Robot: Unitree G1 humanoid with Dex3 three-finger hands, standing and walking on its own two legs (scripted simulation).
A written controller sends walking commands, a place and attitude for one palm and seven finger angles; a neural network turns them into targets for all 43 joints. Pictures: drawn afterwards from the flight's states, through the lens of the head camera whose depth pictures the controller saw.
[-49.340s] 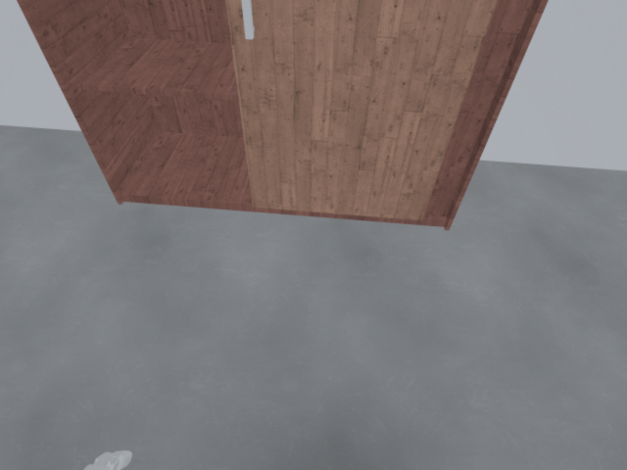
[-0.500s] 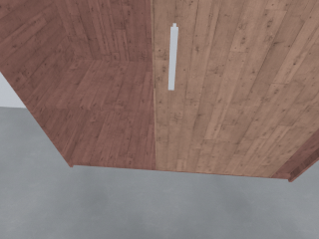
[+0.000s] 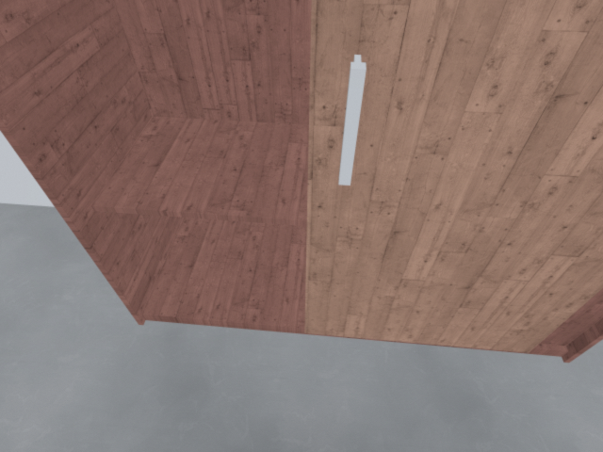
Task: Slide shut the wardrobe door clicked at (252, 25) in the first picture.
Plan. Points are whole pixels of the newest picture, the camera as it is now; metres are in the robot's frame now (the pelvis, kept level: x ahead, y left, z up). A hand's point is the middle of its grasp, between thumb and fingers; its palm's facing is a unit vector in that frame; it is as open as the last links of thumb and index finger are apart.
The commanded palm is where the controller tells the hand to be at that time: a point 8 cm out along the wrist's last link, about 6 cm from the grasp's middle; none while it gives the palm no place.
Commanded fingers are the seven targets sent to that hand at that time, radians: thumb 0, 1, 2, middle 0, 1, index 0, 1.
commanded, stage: take the last steps up to it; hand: right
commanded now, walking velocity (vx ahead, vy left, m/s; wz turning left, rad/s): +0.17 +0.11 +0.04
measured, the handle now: (350, 124) +0.59 -0.05 +0.13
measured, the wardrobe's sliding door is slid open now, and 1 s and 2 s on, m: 0.59 0.59 0.59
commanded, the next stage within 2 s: come to a stop and stand still in 0.12 s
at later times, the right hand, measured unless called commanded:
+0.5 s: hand out of the picture +0.17 -0.18 -0.18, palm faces +0.03 +0.98 -0.21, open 7.4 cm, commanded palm none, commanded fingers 0.00 -0.90 -0.90 0.20 0.30 0.20 0.30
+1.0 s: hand out of the picture +0.13 -0.20 -0.18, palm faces +0.02 +0.97 -0.24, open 7.4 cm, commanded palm none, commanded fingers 0.00 -0.90 -0.90 0.20 0.30 0.20 0.30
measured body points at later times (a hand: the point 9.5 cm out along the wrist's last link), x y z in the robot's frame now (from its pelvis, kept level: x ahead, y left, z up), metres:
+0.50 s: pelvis +0.10 +0.01 -0.01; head +0.14 +0.00 +0.44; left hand +0.12 +0.25 -0.17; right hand +0.16 -0.23 -0.17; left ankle +0.11 +0.16 -0.74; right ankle +0.10 -0.12 -0.74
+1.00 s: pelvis +0.09 +0.00 -0.01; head +0.11 +0.00 +0.44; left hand +0.14 +0.24 -0.16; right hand +0.13 -0.25 -0.16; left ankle +0.11 +0.16 -0.74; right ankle +0.10 -0.12 -0.74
